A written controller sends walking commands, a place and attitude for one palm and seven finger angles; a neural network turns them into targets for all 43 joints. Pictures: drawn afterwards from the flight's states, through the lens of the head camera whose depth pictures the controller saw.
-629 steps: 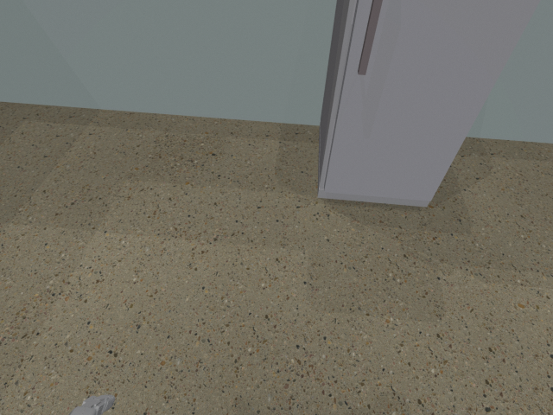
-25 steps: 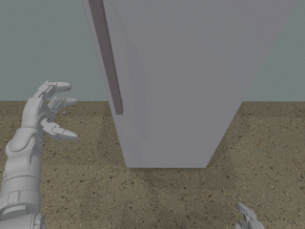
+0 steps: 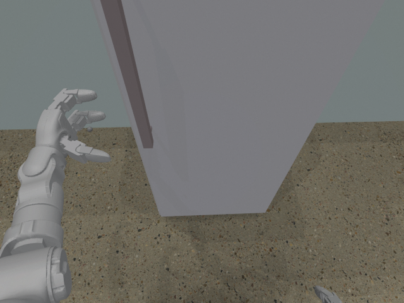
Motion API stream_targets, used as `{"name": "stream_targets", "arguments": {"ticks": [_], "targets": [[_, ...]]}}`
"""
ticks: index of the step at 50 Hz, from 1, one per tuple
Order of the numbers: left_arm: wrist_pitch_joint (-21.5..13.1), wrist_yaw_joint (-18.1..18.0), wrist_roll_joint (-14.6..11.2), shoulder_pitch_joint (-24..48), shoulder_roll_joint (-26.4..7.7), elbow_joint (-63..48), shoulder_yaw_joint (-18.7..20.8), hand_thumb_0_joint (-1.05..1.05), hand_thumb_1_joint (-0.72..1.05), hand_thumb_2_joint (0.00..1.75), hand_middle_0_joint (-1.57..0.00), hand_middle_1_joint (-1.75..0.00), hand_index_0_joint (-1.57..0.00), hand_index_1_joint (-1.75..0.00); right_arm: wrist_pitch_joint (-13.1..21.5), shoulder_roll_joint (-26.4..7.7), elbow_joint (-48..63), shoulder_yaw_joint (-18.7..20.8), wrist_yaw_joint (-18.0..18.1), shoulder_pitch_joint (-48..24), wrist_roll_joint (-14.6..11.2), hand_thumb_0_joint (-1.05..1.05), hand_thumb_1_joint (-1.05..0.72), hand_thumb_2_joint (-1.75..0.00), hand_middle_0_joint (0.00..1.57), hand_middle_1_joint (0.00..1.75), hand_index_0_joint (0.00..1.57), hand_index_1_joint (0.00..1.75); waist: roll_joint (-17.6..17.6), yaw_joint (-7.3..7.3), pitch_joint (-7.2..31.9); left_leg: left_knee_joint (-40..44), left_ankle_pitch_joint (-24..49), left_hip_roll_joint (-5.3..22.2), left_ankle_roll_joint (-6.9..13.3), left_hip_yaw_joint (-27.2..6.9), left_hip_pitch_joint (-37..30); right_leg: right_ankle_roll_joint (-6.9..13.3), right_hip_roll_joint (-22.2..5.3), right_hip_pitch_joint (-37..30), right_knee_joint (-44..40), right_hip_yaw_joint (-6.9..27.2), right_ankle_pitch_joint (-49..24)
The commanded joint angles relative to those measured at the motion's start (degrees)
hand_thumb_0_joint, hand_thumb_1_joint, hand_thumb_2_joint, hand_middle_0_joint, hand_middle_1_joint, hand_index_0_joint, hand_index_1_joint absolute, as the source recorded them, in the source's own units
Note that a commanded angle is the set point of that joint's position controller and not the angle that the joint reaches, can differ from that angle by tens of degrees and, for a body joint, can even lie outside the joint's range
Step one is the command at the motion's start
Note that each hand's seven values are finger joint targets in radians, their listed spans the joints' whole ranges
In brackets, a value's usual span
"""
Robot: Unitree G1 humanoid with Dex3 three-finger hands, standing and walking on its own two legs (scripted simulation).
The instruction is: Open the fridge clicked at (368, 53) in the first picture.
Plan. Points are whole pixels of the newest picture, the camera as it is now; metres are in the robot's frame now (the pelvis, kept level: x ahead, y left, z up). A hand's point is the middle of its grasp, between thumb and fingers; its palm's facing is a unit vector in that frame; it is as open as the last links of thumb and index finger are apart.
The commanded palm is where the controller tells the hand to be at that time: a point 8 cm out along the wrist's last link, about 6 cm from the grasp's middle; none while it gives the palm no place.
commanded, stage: move the hooked fingers beside the handle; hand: left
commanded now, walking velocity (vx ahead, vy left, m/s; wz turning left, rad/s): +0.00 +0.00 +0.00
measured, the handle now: (132, 69) +0.51 +0.15 +0.18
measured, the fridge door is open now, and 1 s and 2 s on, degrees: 0 0 0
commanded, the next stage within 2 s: feel for the door with the fingertips in 1.14 s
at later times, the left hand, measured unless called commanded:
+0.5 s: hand (100, 115) +0.45 +0.22 +0.11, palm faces +0.05 -1.00 -0.02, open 13.9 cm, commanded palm +0.42 +0.27 +0.11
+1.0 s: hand (96, 119) +0.45 +0.23 +0.11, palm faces +0.05 -1.00 -0.02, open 14.0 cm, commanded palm +0.42 +0.28 +0.10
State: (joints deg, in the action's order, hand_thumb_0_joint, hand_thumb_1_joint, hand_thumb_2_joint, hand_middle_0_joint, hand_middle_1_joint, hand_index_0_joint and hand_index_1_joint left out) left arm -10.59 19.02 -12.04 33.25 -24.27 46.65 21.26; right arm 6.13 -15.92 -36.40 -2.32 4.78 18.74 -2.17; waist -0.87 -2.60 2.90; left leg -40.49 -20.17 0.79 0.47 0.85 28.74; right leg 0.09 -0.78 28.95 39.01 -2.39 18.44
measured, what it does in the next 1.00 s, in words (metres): stands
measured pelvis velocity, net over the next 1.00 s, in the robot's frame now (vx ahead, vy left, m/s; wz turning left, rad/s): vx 0.00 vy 0.00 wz -0.01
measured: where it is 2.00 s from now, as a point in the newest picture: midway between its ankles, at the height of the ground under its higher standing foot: outside the picture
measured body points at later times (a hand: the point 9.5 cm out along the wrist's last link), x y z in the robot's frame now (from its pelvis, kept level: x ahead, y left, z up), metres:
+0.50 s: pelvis +0.00 +0.00 -0.01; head +0.07 +0.00 +0.44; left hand +0.44 +0.27 +0.11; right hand +0.05 -0.27 -0.12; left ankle +0.00 +0.11 -0.72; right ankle +0.01 -0.12 -0.72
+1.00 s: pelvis +0.00 +0.00 -0.01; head +0.06 +0.01 +0.44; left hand +0.44 +0.28 +0.11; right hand +0.06 -0.26 -0.12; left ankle +0.00 +0.11 -0.72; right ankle +0.01 -0.12 -0.72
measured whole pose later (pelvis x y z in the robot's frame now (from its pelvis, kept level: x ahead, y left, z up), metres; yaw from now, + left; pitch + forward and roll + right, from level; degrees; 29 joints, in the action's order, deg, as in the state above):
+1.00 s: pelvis +0.00 +0.00 -0.01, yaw -1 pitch +12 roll -1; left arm -15.7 17.3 -9.2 41.2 -27.4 57.2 22.3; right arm 1.7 -15.7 -34.7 -1.9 3.2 20.4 -1.7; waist -0.8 -4.6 4.2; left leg -44.2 -21.4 1.5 0.6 1.1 34.5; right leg 0.0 -0.1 34.5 41.7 -2.0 18.8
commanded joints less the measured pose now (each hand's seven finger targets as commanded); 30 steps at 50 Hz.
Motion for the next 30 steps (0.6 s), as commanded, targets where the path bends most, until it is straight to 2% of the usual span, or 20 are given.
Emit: {"name": "stream_targets", "arguments": {"ticks": [1,2,3,6,7,9,10,11,12,13,14,15,17,20,22,23,24,27,29,30], "targets": [[-5.2,-1.2,0.0,24.1,-17.6,-10.6,4.7,0.0,-0.5,0.3,-0.3,-1.2,-0.3,-1.2,1.3,-8.6,6.4,3.4,0.2,3.1,0.2,0.0,-0.9,-0.9,0.2,0.3,0.2,0.3,-2.0,0.24,20.1,3.6,17.5,-0.7,1.0,-1.5,-8.0,1.3,1.7,-9.4,-2.3,0.7,-18.7],[-5.5,-1.2,0.3,24.2,-17.1,-10.7,4.1,0.0,-0.5,0.3,-0.3,-1.2,-0.3,-1.2,1.1,-8.4,6.7,3.4,0.1,3.1,0.1,0.0,-0.9,-0.9,0.2,0.3,0.2,0.3,-4.3,0.25,20.7,3.6,18.5,-0.7,0.9,-1.3,-8.4,1.4,1.6,-9.1,-2.1,0.8,-19.4],[-5.8,-1.2,0.3,25.1,-16.3,-10.5,3.4,0.0,-0.5,0.3,-0.3,-1.2,-0.3,-1.2,0.9,-8.3,6.7,3.4,0.0,3.3,0.1,0.0,-0.9,-0.9,0.2,0.3,0.2,0.3,-4.4,-0.07,20.9,3.5,18.1,-0.7,0.8,-1.3,-8.8,1.3,1.7,-8.7,-2.1,0.8,-19.1],[-6.3,-1.2,0.1,28.9,-15.0,-7.0,2.0,0.0,-0.5,0.3,-0.3,-1.2,-0.3,-1.2,0.4,-8.5,5.9,3.5,-0.1,4.3,0.1,0.0,-0.9,-0.9,0.2,0.3,0.2,0.3,-1.2,-1.56,18.5,3.2,16.4,-0.4,1.1,-1.5,-7.0,1.2,2.0,-7.1,-2.4,0.5,-17.7],[-6.6,-1.2,0.3,29.4,-16.7,-6.8,3.2,0.0,-0.5,0.3,-0.3,-1.2,-0.3,-1.2,0.2,-8.7,5.8,3.7,-0.1,4.6,0.0,0.0,-0.9,-0.9,0.2,0.3,0.2,0.3,-2.3,-1.26,19.8,3.2,16.5,-0.4,1.0,-1.6,-7.3,1.2,2.0,-7.1,-2.1,0.7,-17.7],[-7.1,-1.4,0.3,29.3,-17.0,-6.6,3.7,0.0,-0.5,0.3,-0.3,-1.2,-0.3,-1.2,-0.1,-8.8,5.8,3.9,-0.2,4.9,0.1,0.0,-0.9,-0.9,0.2,0.3,0.2,0.3,-2.2,-0.94,21.8,2.9,16.9,-0.5,1.0,-1.4,-7.8,1.2,2.0,-7.9,-1.9,0.8,-18.4],[-7.2,-1.4,0.6,29.6,-15.7,-6.0,2.4,0.0,-0.5,0.3,-0.3,-1.2,-0.3,-1.2,-0.3,-8.6,5.8,3.7,-0.3,4.9,0.1,0.0,-0.9,-0.9,0.2,0.3,0.2,0.3,-4.0,-1.13,21.7,2.8,16.9,-0.6,0.9,-1.3,-7.9,1.3,2.0,-7.1,-1.8,0.9,-18.2],[-7.5,-1.7,0.6,30.9,-15.7,-6.0,2.4,0.0,-0.5,0.3,-0.3,-1.2,-0.3,-1.2,-0.4,-8.6,5.6,3.8,-0.3,5.5,0.3,0.0,-0.9,-0.9,0.2,0.3,0.2,0.3,-2.5,-1.56,21.8,2.4,17.7,-0.6,1.1,-1.5,-7.9,1.2,2.1,-7.2,-1.6,0.7,-18.8],[-7.5,-1.9,0.9,30.9,-16.4,-5.6,2.9,0.0,-0.5,0.3,-0.3,-1.2,-0.3,-1.2,-0.6,-8.6,5.5,3.8,-0.5,5.6,0.3,0.0,-0.9,-0.9,0.2,0.3,0.2,0.3,-3.3,-1.31,22.3,2.3,17.9,-0.5,1.1,-1.4,-7.5,1.1,2.0,-7.2,-1.5,0.8,-19.2],[-7.5,-2.0,1.0,31.7,-16.4,-4.0,2.8,0.0,-0.5,0.3,-0.3,-1.2,-0.3,-1.2,-0.8,-8.7,5.2,3.8,-0.5,5.8,0.3,0.0,-0.9,-0.9,0.2,0.3,0.2,0.3,-2.5,-1.92,21.2,2.2,17.0,-0.5,1.1,-1.3,-7.0,1.0,2.1,-6.7,-1.7,0.9,-18.8],[-7.5,-2.1,1.2,31.4,-17.7,-2.3,3.9,0.0,-0.5,0.3,-0.3,-1.2,-0.3,-1.2,-1.1,-8.9,5.0,3.8,-0.6,6.3,0.3,0.0,-0.9,-0.9,0.2,0.3,0.2,0.3,-0.9,-1.63,20.9,2.3,16.0,-0.5,1.2,-1.3,-5.5,1.0,2.0,-7.1,-1.6,0.9,-18.3],[-7.6,-2.2,1.3,32.4,-18.0,-1.5,3.9,0.0,-0.5,0.3,-0.3,-1.2,-0.3,-1.2,-1.3,-8.9,4.8,3.9,-0.5,6.4,0.3,0.0,-0.9,-0.9,0.2,0.3,0.2,0.3,-0.2,-2.12,20.3,2.2,15.5,-0.5,1.4,-1.1,-4.9,0.8,2.1,-7.0,-1.7,1.1,-18.3],[-8.1,-2.3,1.6,34.2,-18.3,-1.5,3.8,0.0,-0.5,0.3,-0.3,-1.2,-0.3,-1.2,-1.6,-8.8,5.0,3.8,-0.7,6.6,0.4,0.0,-0.9,-0.9,0.2,0.3,0.2,0.3,-2.2,-2.04,21.3,2.1,15.8,-0.7,1.3,-1.1,-4.9,0.9,2.0,-7.1,-1.4,1.2,-18.6],[-8.8,-2.3,2.4,31.9,-21.5,0.1,6.2,0.0,-0.5,0.3,-0.3,-1.2,-0.3,-1.2,-2.3,-9.0,5.4,3.8,-0.8,7.1,0.5,0.0,-0.9,-0.9,0.2,0.3,0.2,0.3,-2.0,-0.95,22.1,1.9,15.7,-0.7,1.3,-0.8,-3.4,1.0,2.0,-8.4,-0.9,1.5,-19.0],[-9.4,-1.9,2.1,29.4,-20.5,-1.9,6.0,0.0,-0.5,0.3,-0.3,-1.2,-0.3,-1.2,-2.5,-8.7,6.4,4.0,-1.1,7.0,0.6,0.0,-0.9,-0.9,0.2,0.3,0.2,0.3,-3.4,-0.13,25.3,1.4,18.9,-0.7,1.3,-0.6,-5.0,1.1,2.1,-9.7,-0.2,1.6,-21.8],[-9.8,-1.7,1.9,30.4,-20.5,-3.6,5.8,0.0,-0.5,0.3,-0.3,-1.2,-0.3,-1.2,-2.6,-8.7,6.4,4.0,-1.1,6.8,0.5,0.0,-0.9,-0.9,0.2,0.3,0.2,0.3,-4.2,-0.6,25.4,1.3,19.0,-0.5,1.3,-0.4,-5.7,1.0,2.2,-9.3,-0.3,1.6,-22.0],[-9.6,-1.3,1.6,29.5,-18.8,-3.2,4.6,0.0,-0.5,0.3,-0.3,-1.2,-0.3,-1.2,-2.7,-8.5,6.5,4.0,-1.1,6.7,0.4,0.0,-0.9,-0.9,0.2,0.3,0.2,0.3,-4.5,-0.75,25.1,1.3,18.8,-0.5,1.3,-0.4,-6.0,1.1,2.3,-8.7,-0.4,1.5,-21.5],[-9.0,-0.7,0.4,28.5,-17.2,-3.2,4.0,0.0,-0.5,0.3,-0.3,-1.2,-0.3,-1.2,-2.9,-8.7,6.8,4.1,-1.1,6.5,0.2,0.0,-0.9,-0.9,0.2,0.3,0.2,0.3,-2.7,-1.12,22.4,1.8,17.4,-0.3,1.4,-0.6,-5.1,1.0,2.5,-7.7,-1.0,1.1,-20.2],[-7.9,-0.5,0.2,29.0,-17.4,-0.7,4.0,0.0,-0.5,0.3,-0.3,-1.2,-0.3,-1.2,-3.1,-9.0,6.4,4.1,-0.8,6.6,-0.1,0.0,-0.9,-0.9,0.2,0.3,0.2,0.3,-0.6,-1.92,19.3,2.1,13.9,-0.3,1.6,-0.4,-3.1,0.8,2.4,-6.4,-1.8,1.1,-17.7],[-7.8,-0.6,0.3,31.2,-17.3,-1.8,3.4,0.0,-0.5,0.3,-0.3,-1.2,-0.3,-1.2,-3.1,-9.0,6.3,4.1,-0.8,6.7,0.0,0.0,-0.9,-0.9,0.2,0.3,0.2,0.3,-0.7,-2.34,19.5,2.3,12.9,-0.4,1.6,-0.6,-3.1,0.7,2.3,-6.2,-2.0,1.2,-16.8]]}}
